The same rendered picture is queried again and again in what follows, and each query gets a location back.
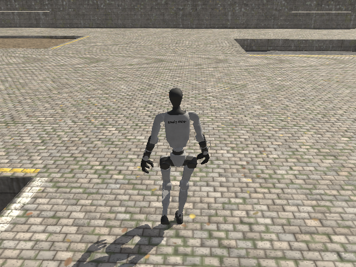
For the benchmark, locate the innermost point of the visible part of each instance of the robot right foot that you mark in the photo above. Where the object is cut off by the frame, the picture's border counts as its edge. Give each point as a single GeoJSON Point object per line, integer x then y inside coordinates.
{"type": "Point", "coordinates": [179, 219]}

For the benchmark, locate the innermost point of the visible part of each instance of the right robot hand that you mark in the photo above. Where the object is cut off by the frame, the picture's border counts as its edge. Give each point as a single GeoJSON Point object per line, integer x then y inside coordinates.
{"type": "Point", "coordinates": [201, 156]}

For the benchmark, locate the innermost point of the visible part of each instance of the robot left upper arm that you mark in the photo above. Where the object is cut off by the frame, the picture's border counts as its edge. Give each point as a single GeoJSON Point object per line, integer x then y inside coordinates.
{"type": "Point", "coordinates": [156, 128]}

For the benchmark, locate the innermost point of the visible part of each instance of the robot foot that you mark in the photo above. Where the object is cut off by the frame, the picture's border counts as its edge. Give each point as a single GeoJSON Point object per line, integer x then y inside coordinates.
{"type": "Point", "coordinates": [179, 219]}
{"type": "Point", "coordinates": [164, 220]}

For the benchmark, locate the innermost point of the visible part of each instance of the robot right forearm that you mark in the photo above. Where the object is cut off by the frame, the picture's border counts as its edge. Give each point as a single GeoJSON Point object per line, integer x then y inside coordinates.
{"type": "Point", "coordinates": [203, 146]}

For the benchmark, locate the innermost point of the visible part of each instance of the robot left foot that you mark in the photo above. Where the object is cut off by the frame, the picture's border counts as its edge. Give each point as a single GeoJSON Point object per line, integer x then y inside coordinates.
{"type": "Point", "coordinates": [164, 220]}

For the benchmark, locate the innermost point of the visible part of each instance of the robot right upper arm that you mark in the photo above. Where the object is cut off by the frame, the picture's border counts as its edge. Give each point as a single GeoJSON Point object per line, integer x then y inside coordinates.
{"type": "Point", "coordinates": [197, 126]}

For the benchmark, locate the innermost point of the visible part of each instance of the left robot hand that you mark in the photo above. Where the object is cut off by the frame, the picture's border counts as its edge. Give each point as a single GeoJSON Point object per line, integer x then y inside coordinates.
{"type": "Point", "coordinates": [144, 165]}

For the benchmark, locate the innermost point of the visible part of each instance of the robot left forearm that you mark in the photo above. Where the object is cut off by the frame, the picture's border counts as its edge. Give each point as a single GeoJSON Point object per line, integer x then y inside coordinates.
{"type": "Point", "coordinates": [148, 150]}

